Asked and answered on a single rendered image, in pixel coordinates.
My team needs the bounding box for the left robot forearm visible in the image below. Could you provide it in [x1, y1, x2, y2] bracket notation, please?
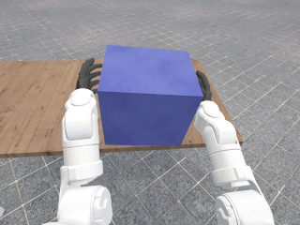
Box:
[57, 88, 103, 222]

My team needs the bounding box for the robot right hand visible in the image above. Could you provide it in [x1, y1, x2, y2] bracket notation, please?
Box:
[196, 70, 212, 102]

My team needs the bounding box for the robot left hand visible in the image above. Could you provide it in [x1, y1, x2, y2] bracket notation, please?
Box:
[75, 57, 103, 94]

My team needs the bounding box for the carton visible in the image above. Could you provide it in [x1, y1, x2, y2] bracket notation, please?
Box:
[97, 45, 203, 146]

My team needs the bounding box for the right robot forearm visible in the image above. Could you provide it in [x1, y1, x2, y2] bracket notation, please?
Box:
[194, 100, 275, 223]

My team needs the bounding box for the left robot upper arm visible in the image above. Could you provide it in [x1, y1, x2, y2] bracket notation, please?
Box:
[42, 185, 113, 225]

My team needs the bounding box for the right robot upper arm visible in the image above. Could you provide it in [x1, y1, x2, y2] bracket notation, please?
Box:
[215, 189, 275, 225]

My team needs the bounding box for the table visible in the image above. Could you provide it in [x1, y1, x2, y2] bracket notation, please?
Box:
[0, 58, 244, 217]

